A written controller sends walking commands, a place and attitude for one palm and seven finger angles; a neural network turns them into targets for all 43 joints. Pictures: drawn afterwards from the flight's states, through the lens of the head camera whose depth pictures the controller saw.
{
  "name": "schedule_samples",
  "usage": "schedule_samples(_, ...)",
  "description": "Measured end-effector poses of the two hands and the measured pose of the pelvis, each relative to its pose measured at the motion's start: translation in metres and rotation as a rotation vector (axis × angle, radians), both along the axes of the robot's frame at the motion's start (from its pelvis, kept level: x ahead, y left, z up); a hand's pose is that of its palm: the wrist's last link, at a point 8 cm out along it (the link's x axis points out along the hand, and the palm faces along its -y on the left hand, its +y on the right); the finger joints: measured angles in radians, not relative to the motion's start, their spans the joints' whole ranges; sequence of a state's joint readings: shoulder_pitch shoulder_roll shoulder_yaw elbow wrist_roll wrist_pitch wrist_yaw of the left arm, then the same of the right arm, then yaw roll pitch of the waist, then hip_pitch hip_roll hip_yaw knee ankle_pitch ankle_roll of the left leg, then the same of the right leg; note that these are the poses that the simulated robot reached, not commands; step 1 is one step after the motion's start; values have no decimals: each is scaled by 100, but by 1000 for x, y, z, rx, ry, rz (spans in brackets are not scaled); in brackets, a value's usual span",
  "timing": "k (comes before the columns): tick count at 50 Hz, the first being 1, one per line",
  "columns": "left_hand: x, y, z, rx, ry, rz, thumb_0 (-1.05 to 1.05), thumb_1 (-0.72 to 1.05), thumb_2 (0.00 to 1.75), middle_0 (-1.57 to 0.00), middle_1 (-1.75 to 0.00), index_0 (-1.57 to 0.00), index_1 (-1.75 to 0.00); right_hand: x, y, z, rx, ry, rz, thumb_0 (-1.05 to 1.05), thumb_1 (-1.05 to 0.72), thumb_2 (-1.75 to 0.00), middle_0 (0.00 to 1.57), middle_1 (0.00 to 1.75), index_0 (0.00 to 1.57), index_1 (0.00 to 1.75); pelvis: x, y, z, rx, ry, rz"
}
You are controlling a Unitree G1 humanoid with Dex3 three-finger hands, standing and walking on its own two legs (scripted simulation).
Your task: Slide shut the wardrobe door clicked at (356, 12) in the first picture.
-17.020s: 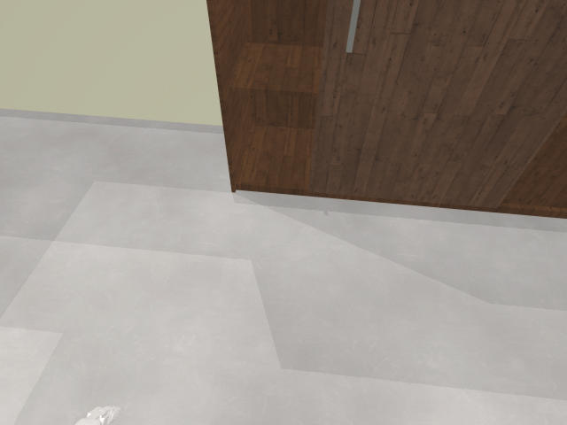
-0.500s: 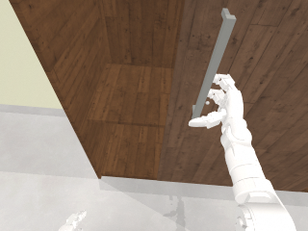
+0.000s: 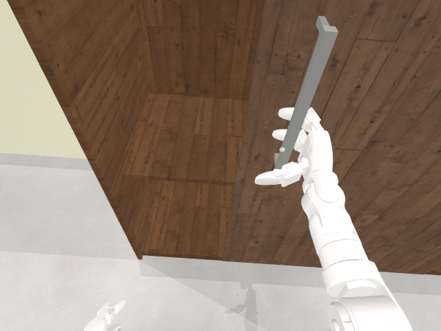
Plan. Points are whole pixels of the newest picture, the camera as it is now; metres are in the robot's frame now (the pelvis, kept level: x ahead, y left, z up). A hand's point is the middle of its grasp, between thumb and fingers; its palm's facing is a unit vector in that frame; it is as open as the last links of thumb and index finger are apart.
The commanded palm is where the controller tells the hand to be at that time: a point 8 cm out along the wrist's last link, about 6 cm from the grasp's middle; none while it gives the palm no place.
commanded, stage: slide the fingers in behind the handle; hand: right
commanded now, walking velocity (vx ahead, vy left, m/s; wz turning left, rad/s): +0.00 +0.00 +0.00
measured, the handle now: (295, 113) +0.48 -0.08 +0.16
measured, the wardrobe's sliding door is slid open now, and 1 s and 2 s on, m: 0.36 0.36 0.36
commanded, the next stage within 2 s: grip the handle and tug to test in 0.68 s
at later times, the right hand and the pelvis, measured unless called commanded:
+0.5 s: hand (283, 149) +0.41 -0.06 +0.12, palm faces -0.05 +1.00 +0.00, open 14.1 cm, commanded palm +0.39 -0.11 +0.12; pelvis +0.00 +0.00 +0.00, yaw +0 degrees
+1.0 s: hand (279, 148) +0.42 -0.06 +0.12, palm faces -0.04 +1.00 -0.02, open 13.0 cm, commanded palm +0.39 -0.10 +0.12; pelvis +0.00 +0.00 +0.00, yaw +0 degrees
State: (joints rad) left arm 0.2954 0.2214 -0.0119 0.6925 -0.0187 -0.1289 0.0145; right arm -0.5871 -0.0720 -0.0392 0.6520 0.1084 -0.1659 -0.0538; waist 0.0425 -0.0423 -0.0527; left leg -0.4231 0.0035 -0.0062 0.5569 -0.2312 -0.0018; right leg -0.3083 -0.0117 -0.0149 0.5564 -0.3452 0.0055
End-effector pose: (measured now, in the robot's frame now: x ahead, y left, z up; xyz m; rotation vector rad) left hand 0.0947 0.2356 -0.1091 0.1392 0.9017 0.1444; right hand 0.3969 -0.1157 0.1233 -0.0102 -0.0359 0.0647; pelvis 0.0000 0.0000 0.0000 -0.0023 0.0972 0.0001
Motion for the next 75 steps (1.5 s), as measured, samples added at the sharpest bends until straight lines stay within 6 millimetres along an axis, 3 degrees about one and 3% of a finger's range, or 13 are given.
schedule_samples(45, -9, -8, -3, -12, 22, 1, 1, 91, 90, -20, -30, -20, -30, 2, 4, -1, 1, 3, -16, -1, 46, -32, 30, 121, 27, 121, -1, -5, 0, 0, 3, 3)
schedule_samples(53, -8, -8, -5, -15, 40, -9, 1, 91, 90, -20, -30, -20, -30, 2, 5, -1, -8, 2, -26, -1, 21, -43, 33, 124, 28, 124, 1, -4, 0, 0, 5, -5)
schedule_samples(75, 15, -5, 0, -11, 5, -29, 1, 91, 90, -20, -30, -20, -30, 4, 2, 0, -5, 4, -21, 1, -74, -84, 41, 138, 37, 138, 8, -1, 1, 2, 4, -11)
